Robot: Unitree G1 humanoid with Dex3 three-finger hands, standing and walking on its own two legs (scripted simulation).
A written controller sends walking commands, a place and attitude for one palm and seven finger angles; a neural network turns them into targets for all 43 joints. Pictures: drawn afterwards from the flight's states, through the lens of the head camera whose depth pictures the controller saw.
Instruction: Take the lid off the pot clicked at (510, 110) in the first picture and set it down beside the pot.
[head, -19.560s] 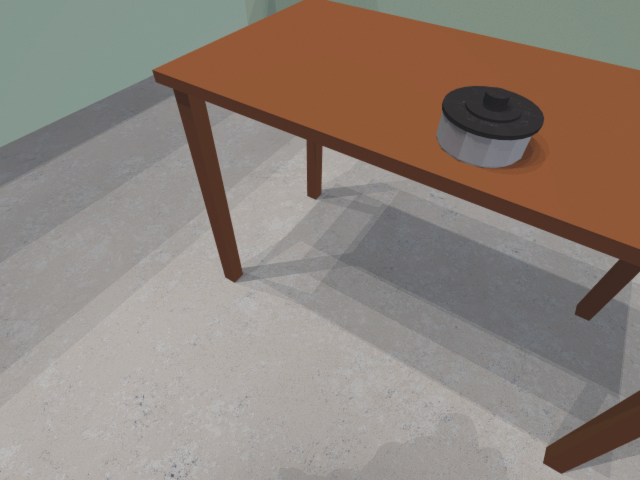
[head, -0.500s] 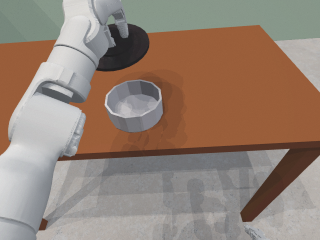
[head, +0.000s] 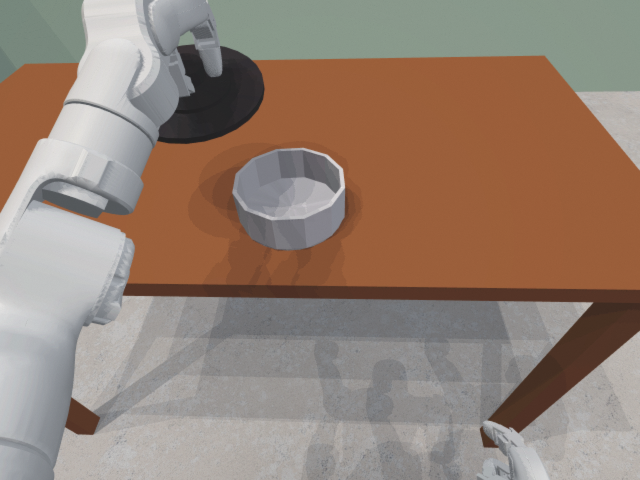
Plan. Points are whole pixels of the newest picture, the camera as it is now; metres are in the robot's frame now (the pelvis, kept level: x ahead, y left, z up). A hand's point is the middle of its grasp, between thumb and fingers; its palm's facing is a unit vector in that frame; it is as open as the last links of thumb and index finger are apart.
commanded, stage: move the lid sideways beside the pot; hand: left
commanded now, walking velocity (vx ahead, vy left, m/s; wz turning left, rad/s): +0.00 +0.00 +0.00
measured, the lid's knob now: (186, 70) +0.49 +0.17 +0.28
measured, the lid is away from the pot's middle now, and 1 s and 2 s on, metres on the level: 0.11 0.20 0.24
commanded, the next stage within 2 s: lower the lid onto the table in 1.36 s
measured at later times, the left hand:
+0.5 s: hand (136, 68) +0.46 +0.20 +0.30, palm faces -0.14 -0.09 -0.99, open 6.9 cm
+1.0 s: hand (101, 71) +0.46 +0.24 +0.30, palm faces -0.17 -0.09 -0.98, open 6.9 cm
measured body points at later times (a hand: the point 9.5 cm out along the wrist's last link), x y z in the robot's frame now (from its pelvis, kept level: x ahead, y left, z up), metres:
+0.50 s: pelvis +0.00 +0.01 +0.00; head +0.01 -0.02 +0.45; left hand +0.46 +0.20 +0.36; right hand +0.11 -0.25 -0.12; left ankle +0.03 +0.09 -0.74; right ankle -0.03 -0.13 -0.74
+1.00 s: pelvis +0.00 +0.00 +0.00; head +0.03 -0.02 +0.45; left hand +0.47 +0.25 +0.35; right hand +0.12 -0.26 -0.12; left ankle +0.03 +0.09 -0.74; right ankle -0.03 -0.13 -0.74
